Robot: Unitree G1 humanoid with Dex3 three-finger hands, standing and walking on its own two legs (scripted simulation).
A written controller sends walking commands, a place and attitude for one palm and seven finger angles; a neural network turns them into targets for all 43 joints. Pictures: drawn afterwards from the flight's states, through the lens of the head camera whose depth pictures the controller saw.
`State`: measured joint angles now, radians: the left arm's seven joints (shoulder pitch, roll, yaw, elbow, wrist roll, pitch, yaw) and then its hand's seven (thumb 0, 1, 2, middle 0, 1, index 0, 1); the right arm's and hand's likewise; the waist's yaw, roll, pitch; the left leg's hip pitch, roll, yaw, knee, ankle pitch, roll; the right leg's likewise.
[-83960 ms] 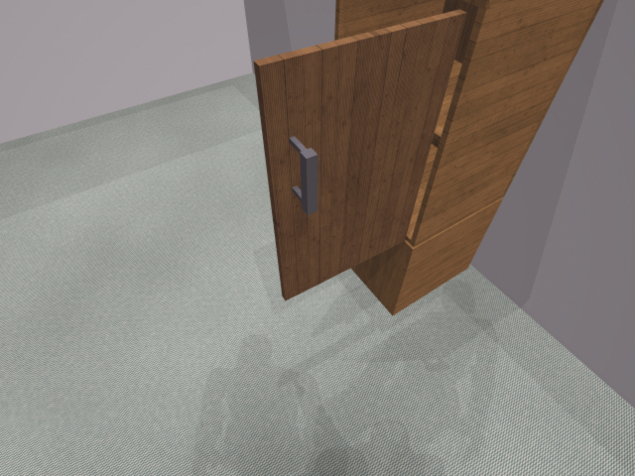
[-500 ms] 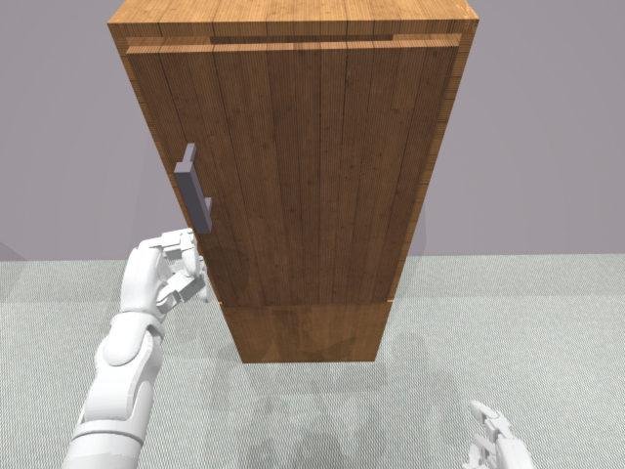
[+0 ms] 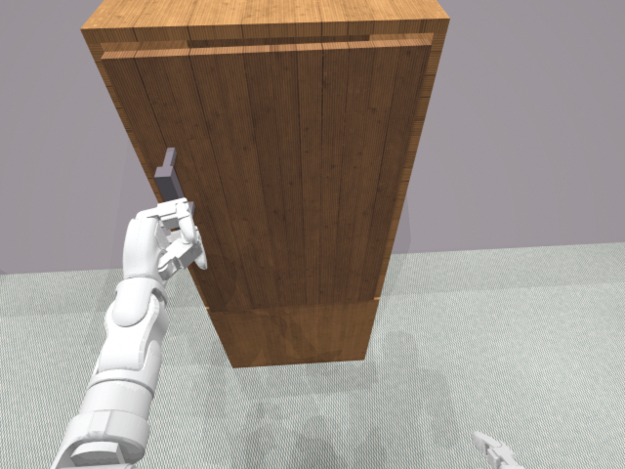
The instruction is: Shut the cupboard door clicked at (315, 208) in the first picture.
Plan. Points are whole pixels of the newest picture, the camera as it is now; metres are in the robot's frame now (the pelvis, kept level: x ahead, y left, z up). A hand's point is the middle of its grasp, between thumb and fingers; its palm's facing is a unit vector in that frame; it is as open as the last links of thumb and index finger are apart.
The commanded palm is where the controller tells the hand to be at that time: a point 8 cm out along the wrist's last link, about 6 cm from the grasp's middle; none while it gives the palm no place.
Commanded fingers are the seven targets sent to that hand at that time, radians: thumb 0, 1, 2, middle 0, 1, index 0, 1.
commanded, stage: bring the fist close to the handle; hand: left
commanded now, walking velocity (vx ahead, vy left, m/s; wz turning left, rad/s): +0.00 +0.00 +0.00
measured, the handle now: (179, 194) +0.47 +0.21 +0.09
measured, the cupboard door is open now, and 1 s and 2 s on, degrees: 1 0 0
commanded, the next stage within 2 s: push the door shut along its arc in 0.20 s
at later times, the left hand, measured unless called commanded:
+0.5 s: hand (203, 236) +0.39 +0.16 +0.09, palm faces +0.07 -1.00 -0.03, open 3.1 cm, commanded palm +0.37 +0.21 +0.09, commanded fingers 0.00 0.90 0.90 -1.30 -1.50 -1.30 -1.50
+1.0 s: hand (196, 227) +0.41 +0.17 +0.09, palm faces -0.06 -1.00 -0.02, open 3.3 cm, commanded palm +0.44 +0.21 +0.09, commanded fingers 0.00 0.90 0.90 -1.30 -1.50 -1.30 -1.50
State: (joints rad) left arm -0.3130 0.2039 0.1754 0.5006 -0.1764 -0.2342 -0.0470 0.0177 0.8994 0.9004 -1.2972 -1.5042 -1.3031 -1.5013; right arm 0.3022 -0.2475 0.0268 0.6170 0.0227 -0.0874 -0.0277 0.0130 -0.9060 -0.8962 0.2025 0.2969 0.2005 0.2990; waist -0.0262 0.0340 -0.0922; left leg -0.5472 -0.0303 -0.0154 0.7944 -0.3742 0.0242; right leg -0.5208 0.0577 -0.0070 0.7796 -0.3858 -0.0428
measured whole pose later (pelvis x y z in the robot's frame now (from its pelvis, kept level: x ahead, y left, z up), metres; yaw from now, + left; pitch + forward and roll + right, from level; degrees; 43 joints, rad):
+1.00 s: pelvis -0.03 +0.00 -0.01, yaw +3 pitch +10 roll -2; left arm -0.78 0.35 0.16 1.07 -0.20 -0.35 -0.26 0.02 0.90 0.90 -1.41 -1.50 -1.41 -1.50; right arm 0.32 -0.26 0.04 0.68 0.05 -0.09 -0.05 0.01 -0.91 -0.90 0.20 0.30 0.20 0.30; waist -0.07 0.02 -0.07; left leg -0.73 -0.04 -0.07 0.89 -0.35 0.02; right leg -0.67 0.05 -0.07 0.85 -0.37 -0.04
